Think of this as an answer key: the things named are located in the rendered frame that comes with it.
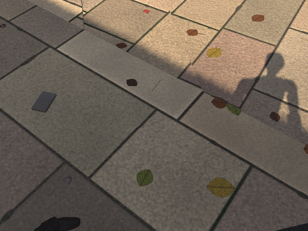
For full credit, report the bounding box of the left robot hand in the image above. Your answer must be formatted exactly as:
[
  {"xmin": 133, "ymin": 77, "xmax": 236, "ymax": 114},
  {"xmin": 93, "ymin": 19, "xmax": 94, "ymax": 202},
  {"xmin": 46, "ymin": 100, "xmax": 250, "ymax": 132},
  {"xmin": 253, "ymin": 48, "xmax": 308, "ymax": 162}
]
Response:
[{"xmin": 34, "ymin": 217, "xmax": 81, "ymax": 231}]

